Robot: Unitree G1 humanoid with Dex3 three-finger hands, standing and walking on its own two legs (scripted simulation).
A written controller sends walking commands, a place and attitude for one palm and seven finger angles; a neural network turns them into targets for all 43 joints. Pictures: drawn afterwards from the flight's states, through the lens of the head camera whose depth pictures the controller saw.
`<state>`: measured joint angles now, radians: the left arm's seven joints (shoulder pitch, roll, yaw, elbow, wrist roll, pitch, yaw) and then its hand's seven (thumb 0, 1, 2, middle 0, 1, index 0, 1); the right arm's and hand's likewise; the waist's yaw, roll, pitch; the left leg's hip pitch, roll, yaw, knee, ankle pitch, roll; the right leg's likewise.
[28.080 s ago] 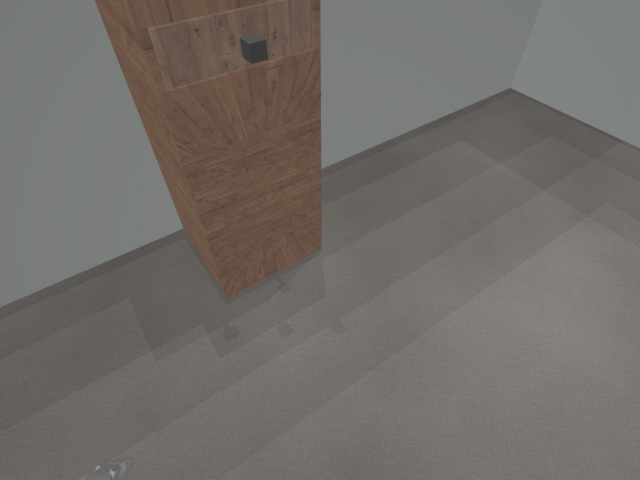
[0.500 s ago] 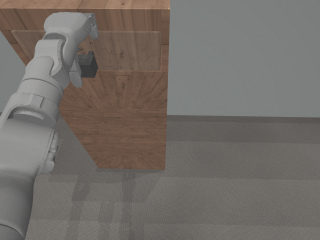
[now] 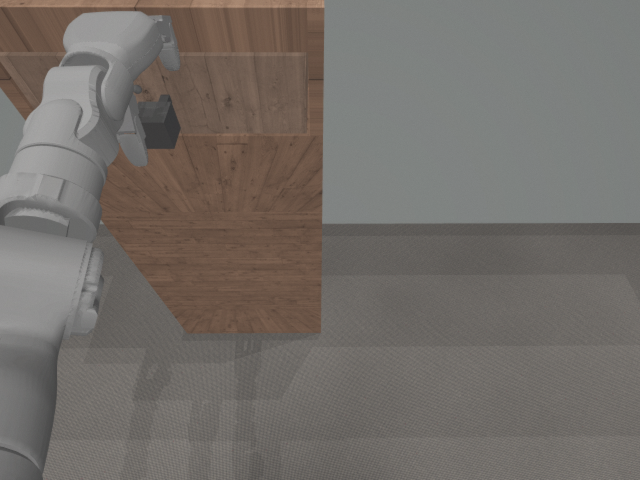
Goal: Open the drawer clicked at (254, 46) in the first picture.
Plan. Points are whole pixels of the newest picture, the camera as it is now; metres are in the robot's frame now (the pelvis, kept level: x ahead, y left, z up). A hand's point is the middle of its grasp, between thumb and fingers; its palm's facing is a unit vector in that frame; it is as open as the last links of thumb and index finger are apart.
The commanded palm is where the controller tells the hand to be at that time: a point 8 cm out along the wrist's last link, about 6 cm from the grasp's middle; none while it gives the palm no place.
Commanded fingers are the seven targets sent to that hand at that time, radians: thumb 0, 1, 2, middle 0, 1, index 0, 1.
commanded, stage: re-aim the fingers above the handle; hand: left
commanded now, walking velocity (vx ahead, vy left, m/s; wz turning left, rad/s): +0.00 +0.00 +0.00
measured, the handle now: (160, 115) +0.56 +0.19 +0.13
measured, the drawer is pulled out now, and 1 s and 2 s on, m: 0.00 0.00 0.00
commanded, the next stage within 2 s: lower the fingers behind the handle in 0.56 s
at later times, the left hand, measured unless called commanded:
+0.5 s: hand (137, 88) +0.53 +0.19 +0.20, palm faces -0.03 -0.01 -1.00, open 13.3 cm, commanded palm +0.55 +0.19 +0.24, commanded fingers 0.00 -0.50 0.30 -0.30 -1.20 -0.30 -1.20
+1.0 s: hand (137, 90) +0.53 +0.19 +0.20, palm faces -0.01 -0.01 -1.00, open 13.3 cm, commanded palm +0.56 +0.20 +0.22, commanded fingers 0.00 -0.50 0.30 -0.30 -1.20 -0.30 -1.20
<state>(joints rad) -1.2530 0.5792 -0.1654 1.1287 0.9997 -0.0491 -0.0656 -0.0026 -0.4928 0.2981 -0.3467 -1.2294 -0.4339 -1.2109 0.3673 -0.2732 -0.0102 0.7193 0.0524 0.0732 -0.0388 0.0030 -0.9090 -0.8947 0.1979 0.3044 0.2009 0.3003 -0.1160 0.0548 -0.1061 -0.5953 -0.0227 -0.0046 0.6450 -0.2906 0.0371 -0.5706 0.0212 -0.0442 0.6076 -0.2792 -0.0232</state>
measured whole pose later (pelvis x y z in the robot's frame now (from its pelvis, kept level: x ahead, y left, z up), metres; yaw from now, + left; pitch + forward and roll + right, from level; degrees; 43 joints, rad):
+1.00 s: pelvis -0.02 +0.00 -0.01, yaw -2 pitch +16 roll -1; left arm -1.34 0.67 -0.14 1.23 1.03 -0.09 -0.06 0.00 -0.49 0.30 -0.31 -1.28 -0.43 -1.21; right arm 0.38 -0.29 0.04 0.68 0.08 0.04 -0.07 0.00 -0.91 -0.89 0.20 0.30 0.20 0.30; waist -0.17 0.05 -0.11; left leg -0.71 0.00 0.03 0.73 -0.30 0.04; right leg -0.70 0.04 -0.01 0.68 -0.27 -0.01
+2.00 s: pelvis -0.04 +0.00 -0.02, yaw -2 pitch +17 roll -1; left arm -1.35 0.66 -0.17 1.16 1.03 0.02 -0.04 0.00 -0.49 0.30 -0.32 -1.21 -0.28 -1.36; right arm 0.38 -0.30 0.04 0.64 0.07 0.09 -0.08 0.00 -0.91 -0.89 0.20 0.30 0.20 0.30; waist -0.19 0.04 -0.12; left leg -0.81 -0.01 0.02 0.82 -0.31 0.04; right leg -0.80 0.03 -0.02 0.78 -0.29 -0.02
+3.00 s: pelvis -0.02 +0.01 -0.01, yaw -1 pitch +16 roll -2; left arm -1.32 0.64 -0.16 1.18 1.01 -0.07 -0.08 0.00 -0.49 0.30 -0.34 -1.22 -0.38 -1.24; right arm 0.41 -0.28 0.02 0.70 0.07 0.05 -0.07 0.00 -0.91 -0.89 0.20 0.30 0.20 0.30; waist -0.15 0.07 -0.12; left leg -0.72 -0.01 0.01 0.74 -0.31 0.04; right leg -0.69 0.03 -0.03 0.69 -0.28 -0.01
